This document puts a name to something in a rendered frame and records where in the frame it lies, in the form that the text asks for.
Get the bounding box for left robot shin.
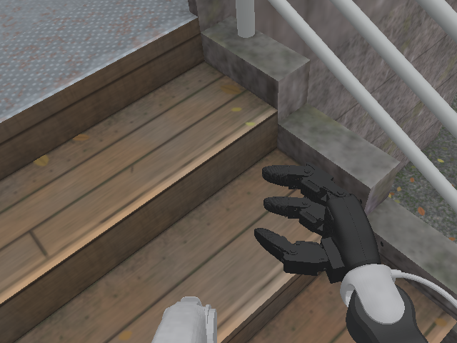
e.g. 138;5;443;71
162;297;202;318

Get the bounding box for right robot forearm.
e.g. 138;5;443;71
340;264;429;343

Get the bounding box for left robot thigh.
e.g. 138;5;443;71
151;302;217;343

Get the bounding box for robot right hand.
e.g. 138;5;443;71
254;162;383;284

